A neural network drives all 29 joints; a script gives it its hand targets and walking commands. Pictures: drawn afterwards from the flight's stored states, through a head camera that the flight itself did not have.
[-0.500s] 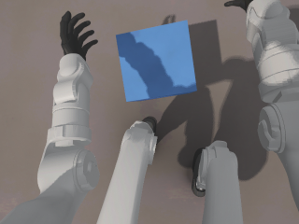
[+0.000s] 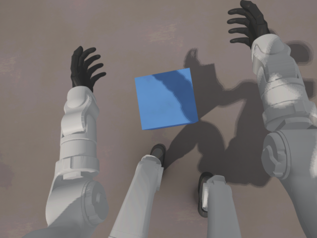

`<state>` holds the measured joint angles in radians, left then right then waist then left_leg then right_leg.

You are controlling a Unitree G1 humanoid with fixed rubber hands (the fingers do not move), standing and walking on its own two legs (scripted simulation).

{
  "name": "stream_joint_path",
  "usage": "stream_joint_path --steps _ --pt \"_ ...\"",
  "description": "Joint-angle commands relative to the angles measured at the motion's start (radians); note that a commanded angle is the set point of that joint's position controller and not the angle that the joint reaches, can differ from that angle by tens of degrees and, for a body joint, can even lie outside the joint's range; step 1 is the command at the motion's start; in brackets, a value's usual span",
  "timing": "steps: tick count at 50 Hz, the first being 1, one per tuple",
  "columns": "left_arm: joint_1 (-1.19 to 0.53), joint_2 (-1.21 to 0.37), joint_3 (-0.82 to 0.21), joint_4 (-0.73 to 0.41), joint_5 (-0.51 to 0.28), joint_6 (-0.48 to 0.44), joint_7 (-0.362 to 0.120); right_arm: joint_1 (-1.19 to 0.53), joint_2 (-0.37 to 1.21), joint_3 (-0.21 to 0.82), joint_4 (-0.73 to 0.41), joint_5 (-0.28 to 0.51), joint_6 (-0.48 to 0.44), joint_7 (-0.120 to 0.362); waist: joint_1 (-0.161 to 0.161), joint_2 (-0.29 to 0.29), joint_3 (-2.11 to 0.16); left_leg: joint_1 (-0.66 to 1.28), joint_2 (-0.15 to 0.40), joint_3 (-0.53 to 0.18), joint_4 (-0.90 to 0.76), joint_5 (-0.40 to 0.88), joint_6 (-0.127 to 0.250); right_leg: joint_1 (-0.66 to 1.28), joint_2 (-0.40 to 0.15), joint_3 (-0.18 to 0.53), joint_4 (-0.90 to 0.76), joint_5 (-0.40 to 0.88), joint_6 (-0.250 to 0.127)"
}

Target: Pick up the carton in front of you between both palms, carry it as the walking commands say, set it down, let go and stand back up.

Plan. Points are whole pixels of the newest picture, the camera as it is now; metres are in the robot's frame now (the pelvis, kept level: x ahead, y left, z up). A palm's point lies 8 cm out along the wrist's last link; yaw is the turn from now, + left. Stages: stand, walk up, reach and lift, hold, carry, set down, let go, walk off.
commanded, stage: let go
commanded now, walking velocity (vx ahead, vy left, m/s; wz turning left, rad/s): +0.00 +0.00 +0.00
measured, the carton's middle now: (167, 103) +0.45 +0.12 -0.50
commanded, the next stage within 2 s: stand in 1.38 s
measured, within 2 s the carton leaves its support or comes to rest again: neither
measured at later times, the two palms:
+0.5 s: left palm (41, 146) +0.28 +0.26 +0.04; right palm out of the picture +0.39 -0.15 +0.02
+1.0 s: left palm (49, 164) +0.26 +0.22 +0.08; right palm out of the picture +0.28 -0.25 +0.08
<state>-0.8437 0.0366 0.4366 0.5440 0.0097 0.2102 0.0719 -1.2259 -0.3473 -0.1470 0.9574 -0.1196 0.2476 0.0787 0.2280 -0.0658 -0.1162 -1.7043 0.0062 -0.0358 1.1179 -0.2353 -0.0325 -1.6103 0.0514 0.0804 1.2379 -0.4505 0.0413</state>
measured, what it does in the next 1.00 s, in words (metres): rises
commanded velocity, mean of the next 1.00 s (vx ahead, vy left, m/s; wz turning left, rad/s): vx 0.00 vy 0.00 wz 0.00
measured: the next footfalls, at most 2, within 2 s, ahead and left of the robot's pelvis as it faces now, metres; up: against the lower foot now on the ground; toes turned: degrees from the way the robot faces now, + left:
none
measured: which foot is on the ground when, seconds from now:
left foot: down 0.00-1.00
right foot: down 0.00-1.00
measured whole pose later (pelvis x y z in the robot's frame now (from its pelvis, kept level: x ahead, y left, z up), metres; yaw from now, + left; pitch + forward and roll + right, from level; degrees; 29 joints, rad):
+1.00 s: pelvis +0.11 -0.02 +0.15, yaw +2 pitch +3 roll +1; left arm 0.23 0.21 0.03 0.43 -0.01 0.04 -0.06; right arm 0.21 -0.20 -0.05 0.47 0.00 0.03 0.04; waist 0.01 -0.03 0.03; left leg -0.25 0.01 -0.04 0.39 -0.19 -0.04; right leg -0.12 0.00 0.06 0.41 -0.33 0.00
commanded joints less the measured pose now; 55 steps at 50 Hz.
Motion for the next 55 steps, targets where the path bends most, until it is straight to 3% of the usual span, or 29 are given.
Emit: stream_joint_path --steps 1,3,5,6,7,8,12,13,14,15,17,18,19,21,24,32,33,37,39,43,44,47,48,50,51,52,53,54,55 --pt "0.005 0.093 -0.005 -0.113 0.034 -0.037 -0.032 -0.099 -0.024 -0.041 -0.138 -0.029 -0.029 -0.021 0.045 -0.14 -0.984 0.859 -0.068 0.171 -0.057 0.473 -0.042 0.416 0.07 -0.105 -0.209 0.288 0.006" --pt "0.072 0.074 -0.051 -0.163 0.055 -0.047 -0.062 0.011 0.041 -0.07 -0.205 -0.041 -0.038 -0.041 0.016 -0.084 -1.052 0.958 -0.066 0.164 -0.072 0.537 -0.042 0.477 0.078 -0.111 -0.224 0.353 0.01" --pt "0.162 0.099 -0.079 -0.202 0.062 -0.056 -0.093 0.12 0.092 -0.073 -0.295 -0.055 -0.049 -0.078 0.003 -0.091 -1.074 1.031 -0.068 0.162 -0.099 0.555 -0.033 0.55 0.079 -0.113 -0.26 0.397 0.016" --pt "0.204 0.111 -0.088 -0.195 0.069 -0.059 -0.107 0.14 0.094 -0.097 -0.346 -0.054 -0.055 -0.098 0.015 -0.06 -1.018 1.045 -0.069 0.156 -0.121 0.547 -0.027 0.541 0.079 -0.108 -0.281 0.396 0.015" --pt "0.224 0.104 -0.111 -0.221 0.061 -0.062 -0.121 0.196 0.126 -0.096 -0.376 -0.062 -0.061 -0.119 -0.013 -0.082 -0.971 1.068 -0.068 0.147 -0.146 0.501 -0.019 0.561 0.08 -0.111 -0.318 0.361 0.016" --pt "0.261 0.143 -0.108 -0.206 0.08 -0.064 -0.133 0.26 0.155 -0.092 -0.386 -0.064 -0.064 -0.139 0.007 -0.057 -0.922 1.067 -0.069 0.15 -0.169 0.484 -0.019 0.583 0.078 -0.105 -0.34 0.348 0.013" --pt "0.422 0.176 -0.172 -0.179 0.078 -0.087 -0.166 0.425 0.178 -0.096 -0.469 -0.07 -0.096 -0.198 -0.033 -0.02 -0.765 1.158 -0.056 0.128 -0.245 0.36 -0.007 0.619 0.069 -0.112 -0.448 0.214 0.014" --pt "0.455 0.184 -0.2 -0.175 0.068 -0.096 -0.174 0.42 0.222 -0.059 -0.518 -0.042 -0.107 -0.202 -0.008 -0.026 -0.72 1.202 -0.055 0.113 -0.269 0.325 0.0 0.611 0.069 -0.114 -0.467 0.165 0.014" --pt "0.472 0.17 -0.235 -0.186 0.049 -0.106 -0.182 0.481 0.203 -0.071 -0.5 -0.053 -0.119 -0.208 -0.049 -0.034 -0.649 1.211 -0.051 0.102 -0.286 0.306 -0.001 0.612 0.064 -0.118 -0.495 0.148 0.011" --pt "0.532 0.184 -0.249 -0.164 0.051 -0.109 -0.189 0.532 0.211 -0.07 -0.501 -0.043 -0.128 -0.213 -0.045 -0.011 -0.626 1.249 -0.046 0.099 -0.305 0.267 -0.002 0.63 0.06 -0.118 -0.514 0.115 0.009" --pt "0.604 0.204 -0.276 -0.183 0.04 -0.128 -0.192 0.641 0.22 -0.05 -0.465 -0.028 -0.146 -0.214 -0.048 0.03 -0.565 1.31 -0.043 0.087 -0.348 0.231 0.001 0.663 0.054 -0.114 -0.547 0.077 -0.002" --pt "0.643 0.192 -0.315 -0.174 0.015 -0.134 -0.192 0.685 0.198 -0.055 -0.466 -0.017 -0.159 -0.213 -0.073 0.034 -0.49 1.331 -0.039 0.072 -0.367 0.188 0.003 0.655 0.054 -0.116 -0.561 0.045 -0.004" --pt "0.681 0.22 -0.307 -0.185 0.022 -0.144 -0.191 0.711 0.192 -0.05 -0.485 -0.018 -0.173 -0.209 -0.058 0.035 -0.483 1.353 -0.038 0.067 -0.382 0.219 -0.001 0.69 0.052 -0.118 -0.571 0.067 -0.009" --pt "0.749 0.213 -0.36 -0.205 -0.008 -0.162 -0.191 0.799 0.172 -0.035 -0.457 0.0 -0.197 -0.198 -0.081 0.047 -0.419 1.411 -0.036 0.051 -0.415 0.201 0.001 0.728 0.051 -0.118 -0.596 0.053 -0.021" --pt "0.856 0.214 -0.4 -0.253 -0.015 -0.185 -0.177 0.893 0.169 -0.016 -0.444 0.036 -0.231 -0.181 -0.07 0.117 -0.338 1.502 -0.037 0.04 -0.467 0.246 -0.004 0.785 0.042 -0.112 -0.633 0.085 -0.04" --pt "0.994 0.232 -0.423 -0.289 -0.051 -0.191 -0.145 1.118 0.123 0.001 -0.479 0.053 -0.262 -0.133 -0.138 0.068 -0.159 1.631 -0.047 0.029 -0.561 0.315 -0.016 1.035 0.012 -0.09 -0.78 0.175 -0.042" --pt "0.988 0.243 -0.418 -0.292 -0.053 -0.194 -0.144 1.155 0.128 0.007 -0.485 0.056 -0.264 -0.127 -0.166 0.046 -0.126 1.66 -0.046 0.027 -0.577 0.308 -0.01 1.041 0.007 -0.087 -0.801 0.187 -0.04" --pt "1.015 0.246 -0.407 -0.267 -0.052 -0.199 -0.142 1.232 0.117 0.036 -0.515 0.07 -0.264 -0.103 -0.182 0.018 -0.063 1.69 -0.059 0.032 -0.615 0.345 -0.007 1.154 -0.006 -0.078 -0.847 0.293 -0.032" --pt "1.035 0.258 -0.391 -0.233 -0.033 -0.196 -0.138 1.264 0.13 0.054 -0.517 0.089 -0.26 -0.088 -0.178 0.064 -0.064 1.684 -0.062 0.033 -0.637 0.402 -0.007 1.23 -0.007 -0.073 -0.856 0.378 -0.023" --pt "1.087 0.251 -0.386 -0.208 -0.034 -0.196 -0.133 1.38 0.096 0.066 -0.552 0.099 -0.253 -0.067 -0.206 0.017 -0.054 1.723 -0.071 0.039 -0.651 0.473 0.003 1.323 -0.011 -0.059 -0.871 0.573 0.004" --pt "1.103 0.285 -0.36 -0.189 -0.017 -0.193 -0.127 1.385 0.083 0.065 -0.561 0.106 -0.249 -0.06 -0.196 0.056 -0.045 1.728 -0.069 0.037 -0.662 0.476 0.002 1.336 -0.009 -0.06 -0.874 0.551 0.003" --pt "1.089 0.266 -0.373 -0.197 -0.017 -0.184 -0.126 1.387 0.088 0.078 -0.574 0.124 -0.238 -0.038 -0.196 0.059 -0.01 1.753 -0.076 0.037 -0.684 0.485 0.007 1.34 -0.014 -0.056 -0.89 0.571 0.006" --pt "1.096 0.273 -0.37 -0.196 -0.022 -0.183 -0.128 1.429 0.085 0.086 -0.577 0.117 -0.234 -0.036 -0.203 0.013 -0.007 1.729 -0.082 0.048 -0.682 0.462 0.011 1.385 -0.017 -0.044 -0.891 0.629 0.014" --pt "1.104 0.283 -0.368 -0.186 -0.011 -0.172 -0.128 1.432 0.077 0.085 -0.588 0.128 -0.224 -0.031 -0.204 0.048 0.025 1.748 -0.089 0.055 -0.691 0.409 0.007 1.369 -0.023 -0.042 -0.899 0.587 0.013" --pt "1.083 0.309 -0.369 -0.234 -0.002 -0.121 -0.106 1.475 0.091 0.071 -0.57 0.144 -0.251 -0.055 -0.228 0.026 -0.045 1.724 -0.109 0.065 -0.654 0.399 0.011 1.406 -0.028 -0.039 -0.868 0.722 0.015" --pt "1.1 0.314 -0.371 -0.221 -0.003 -0.112 -0.091 1.46 0.106 0.107 -0.567 0.144 -0.255 -0.059 -0.189 -0.007 -0.044 1.675 -0.108 0.058 -0.665 0.372 0.014 1.436 -0.035 -0.035 -0.848 0.754 0.017" --pt "1.085 0.304 -0.374 -0.233 0.006 -0.104 -0.083 1.428 0.091 0.098 -0.589 0.152 -0.255 -0.058 -0.202 0.042 0.0 1.669 -0.108 0.062 -0.663 0.373 0.011 1.391 -0.033 -0.039 -0.852 0.721 0.013" --pt "1.093 0.298 -0.376 -0.22 -0.001 -0.101 -0.08 1.419 0.079 0.106 -0.576 0.143 -0.253 -0.062 -0.19 -0.005 0.008 1.636 -0.107 0.06 -0.664 0.358 0.012 1.407 -0.034 -0.035 -0.848 0.731 0.014" --pt "1.092 0.29 -0.389 -0.218 -0.006 -0.099 -0.079 1.416 0.083 0.111 -0.586 0.148 -0.252 -0.064 -0.207 0.009 0.037 1.648 -0.11 0.064 -0.662 0.347 0.016 1.376 -0.034 -0.038 -0.852 0.723 0.016"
